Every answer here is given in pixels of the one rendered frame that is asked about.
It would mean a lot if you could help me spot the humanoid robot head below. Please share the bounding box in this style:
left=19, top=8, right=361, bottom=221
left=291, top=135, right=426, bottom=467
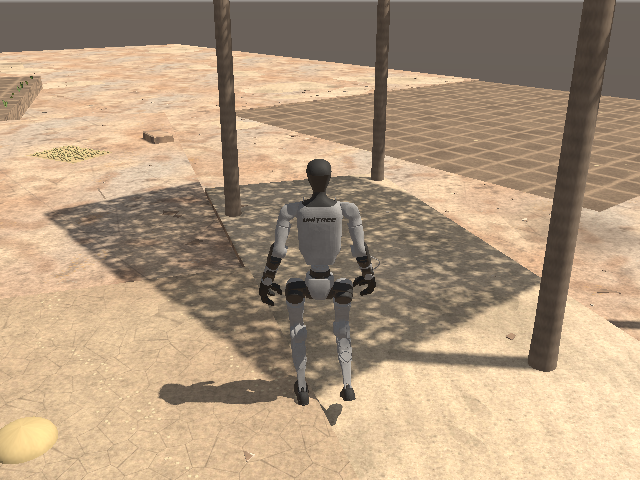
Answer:
left=302, top=159, right=337, bottom=207

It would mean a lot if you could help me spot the robot right hand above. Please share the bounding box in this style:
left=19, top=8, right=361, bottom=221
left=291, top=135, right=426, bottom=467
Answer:
left=353, top=276, right=376, bottom=296

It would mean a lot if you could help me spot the robot left hand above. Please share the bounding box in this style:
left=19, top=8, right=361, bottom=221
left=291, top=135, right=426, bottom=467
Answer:
left=259, top=281, right=282, bottom=306

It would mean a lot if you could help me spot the humanoid robot torso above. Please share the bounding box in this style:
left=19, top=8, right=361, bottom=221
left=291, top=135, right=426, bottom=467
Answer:
left=296, top=197, right=343, bottom=300

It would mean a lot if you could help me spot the right robot upper arm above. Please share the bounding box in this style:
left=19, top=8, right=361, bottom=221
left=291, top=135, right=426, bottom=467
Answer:
left=340, top=202, right=367, bottom=258

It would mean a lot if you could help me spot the robot left forearm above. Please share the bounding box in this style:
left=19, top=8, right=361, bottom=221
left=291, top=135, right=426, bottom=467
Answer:
left=261, top=243, right=282, bottom=286

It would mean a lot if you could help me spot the left robot upper arm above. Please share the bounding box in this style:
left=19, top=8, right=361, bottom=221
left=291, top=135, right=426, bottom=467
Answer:
left=271, top=202, right=299, bottom=258

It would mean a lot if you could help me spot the robot right forearm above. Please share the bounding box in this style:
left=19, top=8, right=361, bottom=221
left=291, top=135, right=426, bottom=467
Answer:
left=356, top=242, right=374, bottom=280

